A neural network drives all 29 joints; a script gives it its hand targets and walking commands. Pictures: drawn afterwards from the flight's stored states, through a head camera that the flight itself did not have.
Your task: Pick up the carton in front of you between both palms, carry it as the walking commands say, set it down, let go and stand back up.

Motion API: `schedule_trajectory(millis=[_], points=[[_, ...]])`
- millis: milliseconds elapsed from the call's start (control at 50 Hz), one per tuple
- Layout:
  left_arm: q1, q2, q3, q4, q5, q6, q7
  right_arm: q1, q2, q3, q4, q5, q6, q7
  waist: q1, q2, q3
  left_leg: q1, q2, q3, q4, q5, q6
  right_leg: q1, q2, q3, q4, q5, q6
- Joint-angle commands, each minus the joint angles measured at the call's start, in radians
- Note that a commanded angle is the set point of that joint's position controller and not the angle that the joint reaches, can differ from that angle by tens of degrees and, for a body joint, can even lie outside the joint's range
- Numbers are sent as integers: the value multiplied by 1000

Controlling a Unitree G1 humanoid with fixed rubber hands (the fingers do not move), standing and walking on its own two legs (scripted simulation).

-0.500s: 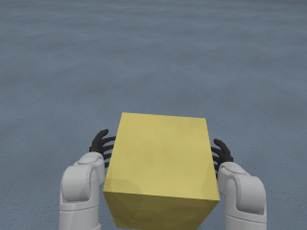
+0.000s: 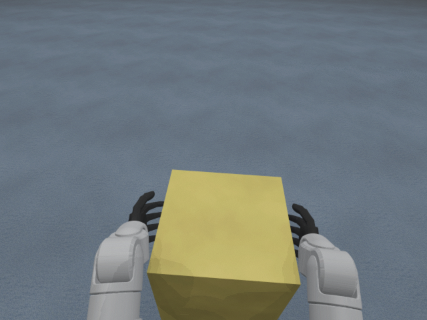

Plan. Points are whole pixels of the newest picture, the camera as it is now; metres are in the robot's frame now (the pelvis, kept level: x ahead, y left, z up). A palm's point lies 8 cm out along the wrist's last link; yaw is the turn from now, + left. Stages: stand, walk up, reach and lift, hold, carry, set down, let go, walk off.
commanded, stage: carry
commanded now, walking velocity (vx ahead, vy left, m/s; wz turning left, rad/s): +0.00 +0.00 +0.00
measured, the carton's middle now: (220, 253) +0.28 +0.00 +0.00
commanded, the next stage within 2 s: hold in 0.82 s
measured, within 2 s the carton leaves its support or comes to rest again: neither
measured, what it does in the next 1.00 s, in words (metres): stands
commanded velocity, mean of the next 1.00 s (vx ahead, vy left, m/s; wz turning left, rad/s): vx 0.00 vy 0.00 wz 0.00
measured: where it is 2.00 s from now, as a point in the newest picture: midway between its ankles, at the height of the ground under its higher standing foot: outside the picture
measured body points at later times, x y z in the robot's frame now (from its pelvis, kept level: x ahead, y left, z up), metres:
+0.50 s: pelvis -0.02 +0.00 +0.00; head -0.04 +0.01 +0.45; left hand +0.30 +0.15 +0.04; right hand +0.29 -0.15 +0.03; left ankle -0.03 +0.10 -0.73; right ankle -0.02 -0.10 -0.73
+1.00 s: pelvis -0.03 +0.01 +0.01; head -0.05 +0.01 +0.46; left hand +0.28 +0.16 +0.05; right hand +0.27 -0.14 +0.04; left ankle -0.03 +0.11 -0.73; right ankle -0.02 -0.12 -0.73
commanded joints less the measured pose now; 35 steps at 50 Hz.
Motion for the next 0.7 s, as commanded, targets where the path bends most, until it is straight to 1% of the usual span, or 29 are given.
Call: schedule_trajectory(millis=[0, 20, 80, 100, 120, 140, 160, 180, 200, 220, 240, 260, 300, 320, 360, 380, 440, 460, 480, 500, 520, 540, 560, 580, 600, 620, 640, 660, 680], points=[[-477, -858, -668, -23, -296, -49, -237, -542, 890, 660, -37, 315, -76, 245, -4, -33, -162, 18, 102, -103, -82, 214, 22, 89, -119, 130, -78, 323, -22], [-470, -884, -676, -8, -324, -64, -237, -494, 853, 671, -36, 297, -91, 237, -3, -36, -136, -5, 109, -131, -92, 255, 27, 77, -117, 121, -76, 303, -23], [-439, -821, -612, 47, -254, -118, -228, -505, 814, 613, 4, 263, -155, 235, -3, 59, -158, 40, 99, -103, -91, 298, 19, 55, -107, 118, -65, 273, -16], [-423, -841, -623, 62, -247, -135, -229, -502, 815, 603, 5, 260, -172, 238, 8, 48, -151, 25, 112, -110, -93, 297, 25, 68, -112, 126, -85, 239, -19], [-429, -815, -582, 76, -230, -161, -229, -528, 819, 594, 23, 259, -196, 241, -3, -52, -173, 33, 119, -127, -110, 277, 27, 42, -108, 120, -72, 241, -22], [-445, -829, -589, 91, -230, -181, -229, -519, 816, 582, 21, 238, -224, 237, -1, -4, -167, 15, 112, -128, -115, 268, 27, 53, -114, 116, -87, 216, -16], [-442, -841, -572, 121, -217, -210, -231, -527, 807, 575, 43, 214, -237, 236, 1, -45, -142, 0, 120, -117, -103, 227, 29, 57, -112, 130, -99, 210, -11], [-463, -820, -545, 142, -196, -229, -236, -526, 824, 536, 124, 204, -260, 237, -6, 10, -187, 23, 115, -123, -103, 203, 28, 73, -114, 127, -84, 195, -15], [-416, -828, -513, 209, -152, -244, -235, -520, 804, 536, 112, 190, -287, 234, 8, -25, -210, 12, 113, -115, -104, 249, 32, 102, -110, 123, -66, 215, -22], [-431, -830, -493, 226, -153, -266, -233, -551, 808, 512, 123, 183, -309, 234, -1, -30, -151, 6, 110, -122, -109, 289, 21, 63, -111, 124, -62, 274, -14], [-460, -814, -493, 222, -131, -289, -231, -526, 810, 473, 157, 149, -329, 237, -3, 48, -178, 34, 110, -104, -92, 285, 15, 47, -116, 127, -78, 263, -18], [-479, -822, -449, 249, -118, -315, -232, -575, 809, 471, 198, 150, -343, 239, 0, -32, -193, 20, 103, -114, -85, 246, 24, 77, -110, 124, -63, 271, -7], [-508, -820, -439, 266, -104, -347, -241, -548, 833, 437, 248, 127, -378, 244, 4, -10, -197, -4, 110, -123, -91, 222, 32, 94, -123, 127, -77, 251, -23], [-510, -834, -415, 302, -96, -365, -237, -619, 838, 443, 212, 131, -404, 246, -5, 5, -220, 41, 109, -120, -101, 244, 37, 56, -119, 140, -71, 253, -29], [-564, -883, -470, 275, -126, -402, -245, -646, 858, 481, 205, 155, -438, 248, 4, 9, -237, 32, 106, -119, -92, 273, 39, 85, -125, 138, -70, 271, -30], [-508, -845, -422, 338, -88, -398, -247, -637, 886, 467, 246, 137, -442, 251, -5, -36, -218, 28, 127, -139, -105, 244, 45, 88, -124, 123, -74, 228, -33], [-512, -877, -427, 350, -95, -411, -250, -602, 876, 453, 271, 123, -456, 255, 0, -14, -201, 16, 103, -119, -94, 304, 25, 57, -118, 112, -62, 279, -13], [-508, -894, -443, 353, -105, -410, -253, -615, 871, 462, 241, 126, -456, 256, 1, -21, -232, 28, 113, -116, -84, 280, 36, 83, -134, 131, -63, 276, -27], [-540, -904, -477, 287, -117, -415, -251, -592, 896, 480, 257, 133, -440, 255, -6, -9, -257, 63, 103, -127, -86, 252, 24, 77, -115, 138, -67, 270, -31], [-539, -895, -509, 258, -140, -403, -251, -589, 914, 491, 249, 157, -437, 259, 1, 15, -233, 46, 105, -109, -87, 256, 21, 65, -131, 136, -69, 292, -34], [-553, -901, -510, 242, -137, -391, -249, -549, 918, 468, 268, 141, -420, 260, -2, 8, -225, 15, 105, -119, -89, 249, 21, 80, -121, 136, -65, 267, -24], [-499, -878, -483, 301, -125, -375, -252, -563, 887, 490, 233, 124, -417, 260, -6, -16, -183, 9, 109, -131, -102, 297, 30, 60, -126, 134, -68, 287, -30], [-428, -888, -452, 310, -119, -366, -249, -559, 882, 478, 220, 157, -409, 258, -4, 15, -229, 18, 110, -120, -94, 306, 23, 90, -126, 116, -62, 263, -13], [-492, -860, -479, 254, -106, -365, -249, -558, 910, 482, 233, 163, -397, 260, -4, 21, -199, 25, 115, -122, -80, 374, 32, 55, -117, 131, -62, 307, -14], [-446, -894, -497, 273, -129, -361, -248, -559, 883, 511, 214, 175, -398, 256, -6, 26, -258, 48, 131, -143, -56, 403, 38, 105, -111, 122, -38, 316, -14], [-456, -871, -468, 284, -117, -361, -246, -597, 860, 502, 159, 151, -401, 252, -3, -18, -220, 35, 118, -108, -75, 403, 22, 81, -118, 112, -46, 318, -3], [-477, -893, -510, 241, -133, -362, -244, -562, 883, 512, 214, 180, -392, 253, -3, 30, -235, 50, 121, -118, -88, 399, 17, 62, -119, 112, -30, 299, -10], [-432, -826, -455, 260, -111, -351, -239, -569, 867, 515, 161, 171, -400, 246, -3, -28, -264, 77, 111, -117, -79, 370, 28, 69, -121, 114, -26, 311, -22], [-506, -829, -498, 210, -134, -358, -237, -546, 829, 498, 171, 154, -392, 236, -8, -10, -268, 59, 104, -97, -56, 395, 24, 87, -110, 110, -36, 332, -10]])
